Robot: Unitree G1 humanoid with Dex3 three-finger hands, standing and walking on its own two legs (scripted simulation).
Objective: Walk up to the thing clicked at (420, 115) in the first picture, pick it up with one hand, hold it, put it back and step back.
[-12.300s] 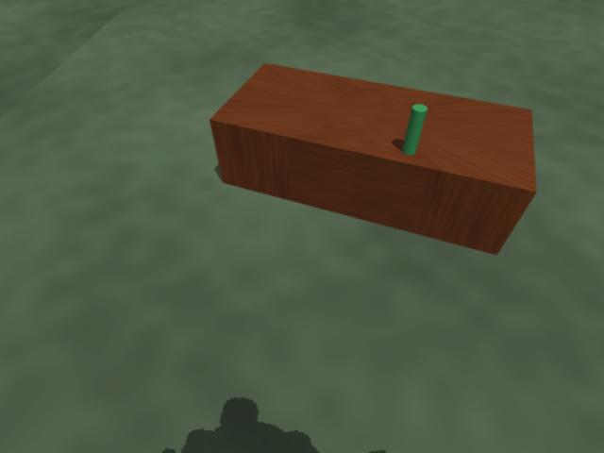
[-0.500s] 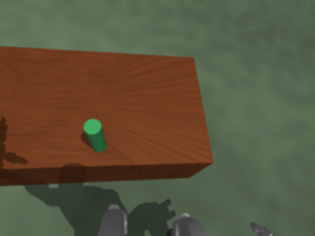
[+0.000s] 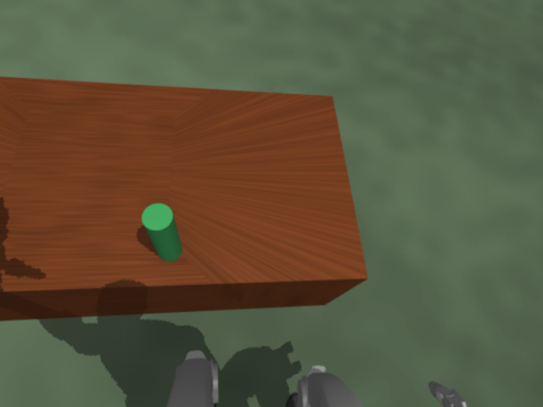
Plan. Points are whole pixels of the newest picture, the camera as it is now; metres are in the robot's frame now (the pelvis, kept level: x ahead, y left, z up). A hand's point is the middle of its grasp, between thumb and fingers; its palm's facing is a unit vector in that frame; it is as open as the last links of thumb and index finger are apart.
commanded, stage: go down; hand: left
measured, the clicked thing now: (164, 235) +0.44 +0.19 -0.23
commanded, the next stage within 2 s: approach in 1.76 s
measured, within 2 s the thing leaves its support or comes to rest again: neither
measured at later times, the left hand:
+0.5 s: hand out of the picture +0.37 +0.40 +0.04, palm faces +0.18 -0.98 -0.02, open 17.2 cm
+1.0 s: hand out of the picture +0.37 +0.40 +0.04, palm faces +0.18 -0.98 +0.00, open 17.0 cm
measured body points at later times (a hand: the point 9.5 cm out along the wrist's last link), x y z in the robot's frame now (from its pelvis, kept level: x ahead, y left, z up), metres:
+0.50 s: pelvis +0.00 +0.00 +0.00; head +0.14 +0.06 +0.42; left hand +0.35 +0.45 +0.04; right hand +0.10 -0.28 -0.09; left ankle +0.04 +0.10 -0.65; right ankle -0.01 -0.16 -0.65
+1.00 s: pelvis +0.00 +0.00 -0.01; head +0.14 +0.06 +0.42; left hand +0.36 +0.45 +0.04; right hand +0.10 -0.27 -0.09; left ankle +0.04 +0.10 -0.65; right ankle -0.01 -0.16 -0.65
